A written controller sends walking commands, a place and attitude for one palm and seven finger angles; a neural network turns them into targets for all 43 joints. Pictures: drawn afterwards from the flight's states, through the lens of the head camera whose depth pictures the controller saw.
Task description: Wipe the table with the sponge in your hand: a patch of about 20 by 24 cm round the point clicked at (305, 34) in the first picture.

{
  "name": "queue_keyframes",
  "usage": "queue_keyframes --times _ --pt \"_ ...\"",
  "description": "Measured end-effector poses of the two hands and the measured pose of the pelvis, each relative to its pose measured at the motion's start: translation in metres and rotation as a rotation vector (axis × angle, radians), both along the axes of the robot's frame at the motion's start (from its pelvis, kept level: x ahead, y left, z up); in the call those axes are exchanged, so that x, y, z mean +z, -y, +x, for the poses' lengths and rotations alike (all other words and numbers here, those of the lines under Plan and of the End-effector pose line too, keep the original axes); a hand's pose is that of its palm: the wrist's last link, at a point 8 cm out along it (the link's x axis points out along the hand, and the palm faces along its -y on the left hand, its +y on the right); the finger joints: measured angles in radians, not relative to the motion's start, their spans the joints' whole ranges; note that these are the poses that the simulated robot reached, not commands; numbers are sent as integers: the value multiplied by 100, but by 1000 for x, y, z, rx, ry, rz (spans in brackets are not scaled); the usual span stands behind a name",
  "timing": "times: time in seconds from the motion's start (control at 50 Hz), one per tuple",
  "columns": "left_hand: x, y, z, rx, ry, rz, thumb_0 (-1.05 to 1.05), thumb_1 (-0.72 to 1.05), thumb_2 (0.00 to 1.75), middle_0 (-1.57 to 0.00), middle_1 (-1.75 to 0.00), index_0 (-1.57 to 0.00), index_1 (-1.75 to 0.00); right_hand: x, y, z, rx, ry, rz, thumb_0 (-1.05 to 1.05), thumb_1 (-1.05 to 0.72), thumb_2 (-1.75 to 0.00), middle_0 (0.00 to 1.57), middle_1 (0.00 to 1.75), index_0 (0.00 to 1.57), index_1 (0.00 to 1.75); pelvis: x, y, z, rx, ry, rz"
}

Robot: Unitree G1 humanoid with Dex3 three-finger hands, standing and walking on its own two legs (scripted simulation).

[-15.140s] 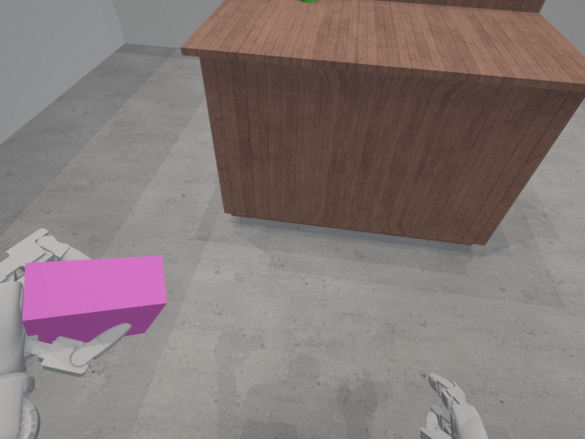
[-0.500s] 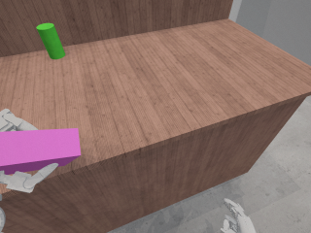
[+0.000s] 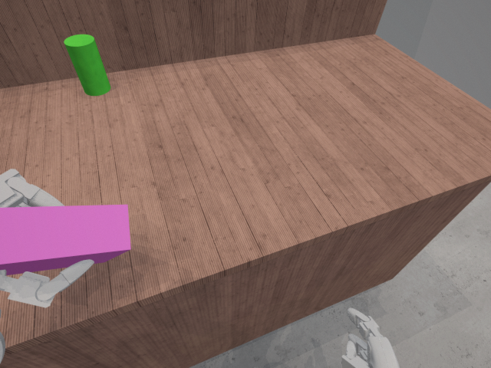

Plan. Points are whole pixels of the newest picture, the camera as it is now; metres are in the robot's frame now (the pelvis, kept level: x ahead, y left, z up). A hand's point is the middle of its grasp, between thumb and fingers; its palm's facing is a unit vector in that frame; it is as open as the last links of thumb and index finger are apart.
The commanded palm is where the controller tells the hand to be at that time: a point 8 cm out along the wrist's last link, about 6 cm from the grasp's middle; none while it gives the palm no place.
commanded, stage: come to a stop and stand still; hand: left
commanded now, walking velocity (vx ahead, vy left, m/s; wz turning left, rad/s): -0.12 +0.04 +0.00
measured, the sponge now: (80, 239) +0.22 +0.22 +0.17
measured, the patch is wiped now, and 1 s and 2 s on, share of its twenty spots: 0.00 0.00 0.00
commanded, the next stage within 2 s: look again from close up in 1.12 s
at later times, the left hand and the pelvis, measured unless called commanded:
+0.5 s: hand (60, 214) +0.25 +0.24 +0.18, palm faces +0.40 -0.80 -0.45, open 9.3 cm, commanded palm +0.18 +0.27 +0.18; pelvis +0.02 -0.01 +0.00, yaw +1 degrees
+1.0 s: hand (15, 228) +0.23 +0.29 +0.17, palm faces +0.41 -0.84 -0.34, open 9.3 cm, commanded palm +0.16 +0.31 +0.18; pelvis +0.01 +0.03 +0.00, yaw +0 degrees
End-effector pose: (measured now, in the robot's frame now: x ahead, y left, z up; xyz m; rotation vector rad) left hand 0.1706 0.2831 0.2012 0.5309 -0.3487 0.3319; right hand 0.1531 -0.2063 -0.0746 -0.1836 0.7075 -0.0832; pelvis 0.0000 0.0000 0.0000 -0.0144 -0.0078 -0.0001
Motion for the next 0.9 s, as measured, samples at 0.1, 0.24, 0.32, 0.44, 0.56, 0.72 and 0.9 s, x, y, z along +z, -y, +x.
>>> queue_keyframes --times 0.1,0.24,0.32,0.44,0.56,0.72,0.9 --pt "-12 2 13 84 -39 -36 -1 -42 102 -81 -136 -82 -135 -14 15 13 9 -16 10 1 -90 -89 21 30 21 30 -5 12 11 -4 12 -2" --pt "-25 23 33 30 -73 -132 -1 -42 102 -81 -136 -82 -135 -5 40 25 -40 -10 -41 1 -91 -89 20 30 20 30 -2 12 24 -9 19 5" --pt "-20 21 36 0 -76 -93 -1 -42 102 -81 -136 -82 -135 6 46 31 -70 4 -73 1 -91 -89 20 30 20 30 1 12 26 -15 17 14" --pt "-16 8 31 40 -81 -68 -1 -42 102 -81 -136 -82 -135 13 42 38 -58 25 -83 1 -91 -89 20 30 20 30 3 9 25 -16 2 6" --pt "22 -18 46 41 101 89 -1 -42 102 -81 -136 -82 -135 7 20 36 79 19 -71 1 -91 -90 20 30 20 30 -2 11 14 2 -21 1" --pt "-11 -5 44 -81 31 -56 -1 -42 102 -81 -137 -82 -135 10 12 16 36 38 -37 1 -91 -89 21 30 21 30 -3 -10 16 -36 -27 8" --pt "-28 -42 28 -19 -19 -97 -1 -42 102 -80 -137 -82 -135 6 1 -2 33 -49 -85 1 -91 -89 20 30 20 30 -2 -26 9 6 -21 2"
